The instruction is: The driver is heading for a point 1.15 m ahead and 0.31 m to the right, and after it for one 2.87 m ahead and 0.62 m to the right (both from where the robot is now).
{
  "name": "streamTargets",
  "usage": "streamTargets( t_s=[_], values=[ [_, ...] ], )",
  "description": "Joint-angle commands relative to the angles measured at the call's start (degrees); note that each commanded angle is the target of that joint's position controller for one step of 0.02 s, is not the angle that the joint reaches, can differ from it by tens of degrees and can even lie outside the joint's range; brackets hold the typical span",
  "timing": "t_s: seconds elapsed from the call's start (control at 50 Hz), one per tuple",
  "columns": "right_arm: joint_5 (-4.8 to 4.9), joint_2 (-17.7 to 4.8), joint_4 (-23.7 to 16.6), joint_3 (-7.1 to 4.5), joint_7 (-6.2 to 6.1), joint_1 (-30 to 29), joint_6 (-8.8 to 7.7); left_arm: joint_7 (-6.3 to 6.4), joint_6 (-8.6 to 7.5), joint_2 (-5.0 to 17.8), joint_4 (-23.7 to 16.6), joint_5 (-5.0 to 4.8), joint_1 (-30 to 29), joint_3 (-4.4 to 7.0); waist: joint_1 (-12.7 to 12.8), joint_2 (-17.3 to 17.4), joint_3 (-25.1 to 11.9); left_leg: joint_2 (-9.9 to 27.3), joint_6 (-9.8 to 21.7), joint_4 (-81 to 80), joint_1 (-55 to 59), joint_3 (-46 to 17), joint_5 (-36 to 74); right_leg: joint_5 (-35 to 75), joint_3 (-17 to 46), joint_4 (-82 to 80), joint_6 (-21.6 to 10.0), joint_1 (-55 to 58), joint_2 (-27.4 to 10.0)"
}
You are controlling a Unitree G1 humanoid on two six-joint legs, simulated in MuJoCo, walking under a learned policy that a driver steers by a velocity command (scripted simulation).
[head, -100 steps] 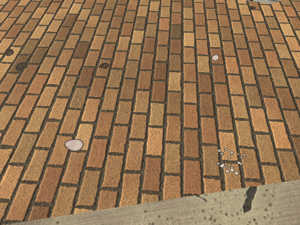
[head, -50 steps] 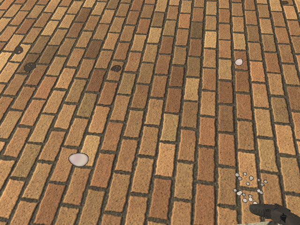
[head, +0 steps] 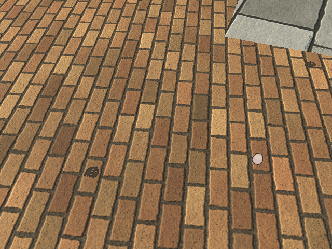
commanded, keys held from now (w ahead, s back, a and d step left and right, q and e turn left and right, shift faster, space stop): w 0.02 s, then w+e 0.90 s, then w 0.08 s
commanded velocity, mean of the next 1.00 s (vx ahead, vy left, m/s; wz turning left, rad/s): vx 0.50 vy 0.00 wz -0.44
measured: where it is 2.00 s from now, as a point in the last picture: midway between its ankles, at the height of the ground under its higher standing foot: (260, 140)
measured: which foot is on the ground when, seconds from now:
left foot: up 0.00-0.14, down 0.16-0.70, up 0.72-1.00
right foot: down 0.00-0.18, up 0.20-0.70, down 0.72-1.00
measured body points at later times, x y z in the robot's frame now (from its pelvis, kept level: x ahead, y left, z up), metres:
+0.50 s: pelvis +0.28 +0.05 +0.00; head +0.30 +0.04 +0.45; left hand +0.47 +0.29 -0.11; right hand +0.25 -0.22 -0.14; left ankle +0.25 +0.15 -0.75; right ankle +0.38 -0.15 -0.68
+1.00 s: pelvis +0.53 -0.09 +0.00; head +0.55 -0.12 +0.45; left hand +0.71 +0.14 -0.11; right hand +0.58 -0.41 -0.10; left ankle +0.75 +0.03 -0.68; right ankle +0.48 -0.13 -0.75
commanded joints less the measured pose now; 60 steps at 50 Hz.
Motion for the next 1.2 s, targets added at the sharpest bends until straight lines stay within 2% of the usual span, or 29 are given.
streamTargets(
  t_s=[0.02,0.1,0.14,0.16,0.18,0.2,0.22,0.24,0.26,0.28,0.32,0.4,0.5,0.6,0.66,0.68,0.7,0.72,0.74,0.76,0.78,0.8,0.82,0.84,0.92,1.02,1.12,1.18,1.2],
  values=[
    [0.36,-2.4,-4.8,0.02,0.76,-7.5,-1.01,0.50,-0.08,9.3,-1.0,-0.40,2.7,1.98,0.6,-5.5,4.3,-1.8,0.4,-5.3,0.1,1.8,2.3,13.6,6.6,-3.4,-7.4,-0.9,-16.0],
    [0.50,-4.4,-6.7,-0.47,1.91,-9.1,-2.13,1.08,1.21,10.1,0.0,-0.92,3.5,2.58,-1.2,-6.3,4.2,-3.2,2.2,-9.9,2.2,0.6,-4.6,19.4,10.1,2.3,-6.5,5.1,-19.2],
    [0.46,-7.0,-4.9,-1.82,1.74,-1.6,-2.63,1.21,1.71,11.1,-0.8,-0.92,1.0,2.86,-5.8,-7.6,-0.4,-6.0,3.6,-11.5,14.8,2.8,-7.0,31.9,9.8,10.2,-5.1,3.8,-17.7],
    [0.23,-9.9,-2.0,-3.29,1.22,8.2,-2.71,1.17,1.81,9.6,-1.4,-0.47,0.3,2.25,-10.0,-6.9,-6.9,-5.4,5.3,-10.4,29.5,2.4,-5.5,32.9,7.9,21.0,-3.4,-1.5,-14.3],
    [-0.76,-14.3,-0.3,-4.41,0.52,18.8,-2.60,1.19,1.76,6.9,-3.2,0.70,0.7,1.13,-13.0,0.0,-16.5,6.1,8.7,-8.6,47.5,-9.9,-6.2,15.1,5.0,39.3,-1.2,-13.9,-9.4],
    [-0.85,-16.2,0.9,-4.71,0.85,20.5,-2.08,0.77,0.69,-0.7,-3.1,-0.49,9.0,-0.68,-8.4,15.9,-23.6,17.7,16.5,-15.8,63.5,-34.9,-17.6,-21.6,5.9,56.8,1.8,-34.6,-0.8],
    [-0.38,-10.0,0.0,-3.10,0.83,18.6,-2.13,0.86,-0.02,6.5,-2.5,-1.92,5.3,0.94,-10.3,9.2,-19.2,15.6,14.0,-19.5,59.2,-35.1,-23.8,-22.3,12.0,63.1,1.4,-39.6,-3.9],
    [-0.20,-7.4,-0.7,-2.34,0.56,14.0,-2.28,0.97,-0.32,9.0,-4.1,-2.82,0.4,1.86,-9.6,6.7,-11.0,14.2,11.3,-20.8,51.5,-25.9,-22.6,-17.0,10.9,63.8,0.8,-42.6,-6.4],
    [-0.43,-6.2,-1.2,-1.90,0.57,9.8,-2.46,1.37,-0.20,8.5,-4.5,-2.60,-1.7,1.95,-7.7,2.3,-6.8,12.4,10.2,-22.7,43.3,-19.8,-18.0,-11.7,9.8,62.1,0.9,-40.3,-9.2],
    [-0.71,-4.6,-1.2,-1.59,0.65,7.2,-2.60,1.60,0.20,7.7,-4.6,-1.87,-2.6,2.37,-6.3,1.8,-3.7,10.5,9.5,-24.8,37.1,-14.5,-14.5,-8.4,9.7,59.5,1.1,-38.1,-10.8],
    [-1.45,-3.6,-0.6,-1.47,0.64,5.3,-2.89,1.32,1.70,5.0,-4.6,-1.91,-0.6,2.50,-3.7,3.8,-2.1,8.5,9.1,-28.2,30.9,-7.7,-11.3,-5.3,9.7,57.3,1.1,-33.2,-12.8],
    [-1.48,-5.9,0.6,-2.34,-0.32,6.3,-3.20,1.21,3.51,4.1,-7.4,-1.37,-4.5,2.75,-3.0,1.1,1.3,8.5,10.3,-31.2,29.2,0.6,-5.0,1.7,9.8,51.8,2.1,-38.2,-13.7],
    [-1.25,-8.0,1.0,-2.84,-1.44,8.3,-2.30,-0.50,2.81,3.1,-10.5,-0.96,-12.6,2.09,-5.3,-0.4,3.2,7.0,9.0,-31.7,32.4,9.2,-0.8,13.4,5.8,36.4,2.5,-38.6,-12.4],
    [-0.03,-10.0,2.0,-3.58,-1.68,13.2,-0.38,-2.39,2.86,3.0,-15.1,-0.99,-20.9,1.42,-7.9,-0.8,5.5,9.9,8.1,-28.0,42.1,12.8,4.8,9.7,1.3,28.4,0.6,-40.8,-10.7],
    [0.70,-12.1,1.2,-4.23,-1.87,11.6,0.82,-3.05,3.26,5.5,-16.4,-1.08,-18.2,2.59,-4.4,2.1,1.9,10.4,6.3,-18.6,45.3,15.2,28.0,1.6,-2.8,27.3,-2.3,-33.0,-6.2],
    [0.93,-12.8,0.9,-4.42,-1.96,10.7,1.30,-3.02,3.41,7.3,-15.6,-1.26,-13.3,3.61,-1.3,2.8,-1.0,9.9,5.6,-10.9,44.8,15.9,35.6,-0.6,-4.2,26.9,-3.8,-26.4,-3.8],
    [1.25,-12.8,0.4,-4.29,-1.98,9.4,1.62,-2.60,3.44,10.1,-13.5,-1.42,-4.6,5.28,3.7,1.8,-5.4,7.9,3.9,0.7,40.8,17.2,35.3,2.9,-4.6,22.7,-5.9,-14.1,-1.1],
    [0.12,-10.8,-0.6,-3.51,-1.99,10.0,1.25,-1.30,3.99,15.2,-11.2,-1.40,4.5,7.47,7.1,-4.1,-10.5,5.3,1.0,18.3,27.1,17.3,18.3,2.6,5.6,20.5,-8.9,3.2,-5.8],
    [-1.84,-1.6,-3.8,-0.88,-1.20,14.5,-0.40,-1.00,3.46,20.9,-11.6,-1.64,2.1,7.96,-0.9,-18.3,-13.7,-7.1,-2.2,37.3,1.4,11.3,-35.3,-5.6,38.2,14.5,-18.9,19.6,-19.7],
    [0.57,-5.7,-4.9,-1.24,-0.30,9.2,-3.04,-1.49,2.43,16.6,-13.4,-0.75,4.0,6.45,2.8,-11.6,-20.2,-8.3,-1.1,43.5,-5.2,-2.2,-38.4,-10.9,51.3,6.3,-21.1,22.9,-23.7],
    [2.60,-8.1,-6.5,-1.89,0.17,4.1,-4.34,-1.70,1.53,13.2,-13.0,-0.33,2.0,5.44,3.3,-8.8,-12.5,-5.5,0.6,42.3,-10.2,-2.7,-32.8,-6.2,43.4,5.3,-18.0,18.7,-22.4],
    [1.92,-7.7,-6.2,-1.72,-0.06,3.8,-4.96,-1.65,1.03,11.2,-13.5,-0.67,-1.6,4.84,0.8,-4.7,-8.1,-2.8,1.5,37.2,-8.0,-2.8,-27.5,-0.6,35.6,5.8,-15.8,10.5,-19.8],
    [0.44,-8.1,-5.3,-2.17,-0.47,4.4,-4.87,-1.58,0.92,9.4,-14.4,-0.61,-5.9,4.25,-1.7,-2.8,-5.3,-1.0,1.2,32.1,-3.6,-2.8,-24.6,5.5,29.9,5.5,-14.1,2.4,-17.4],
    [-0.02,-8.7,-4.9,-2.66,-0.47,5.7,-4.10,-1.32,0.82,8.0,-15.5,-0.04,-8.2,3.64,-3.6,-3.5,-4.6,0.2,0.8,29.2,0.6,-3.3,-22.6,10.0,26.7,4.5,-13.4,-2.6,-15.9],
    [-1.43,-6.2,-6.6,-2.37,-0.73,3.0,-1.75,0.11,0.51,10.7,-15.4,-0.52,-6.3,4.07,-4.4,-3.3,-2.1,-0.8,-2.8,17.8,2.8,-1.4,-16.0,17.5,20.9,1.9,-13.2,-10.3,-13.3],
    [-0.95,-3.6,-8.8,-0.96,0.23,-5.5,-2.07,1.05,0.78,9.8,-13.5,-0.50,-2.0,3.64,-0.3,-6.7,-0.1,-3.7,-3.1,-2.5,6.9,0.5,3.6,12.5,14.6,1.6,-8.7,-12.3,-9.6],
    [-0.29,-5.5,-11.4,-0.94,1.42,-10.9,-3.01,0.98,0.99,9.9,-10.6,-0.66,2.4,3.54,1.9,-7.3,2.2,-4.5,-0.5,-9.0,3.4,0.0,1.5,12.0,18.6,5.3,-8.4,-2.9,-14.1],
    [-0.25,-6.8,-11.4,-1.31,1.93,-8.6,-3.66,1.49,1.90,10.8,-9.9,-0.48,2.6,3.79,0.1,-8.9,1.7,-5.6,2.0,-10.8,5.5,1.1,-5.9,21.6,20.3,9.3,-7.3,2.6,-16.3],
    [-0.33,-7.9,-10.4,-1.87,1.83,-4.6,-3.84,1.53,2.16,11.1,-10.2,-0.47,1.4,3.79,-2.2,-9.5,-0.4,-7.2,3.3,-12.0,11.2,2.6,-7.1,31.1,19.3,13.1,-6.4,2.9,-15.2]
  ],
)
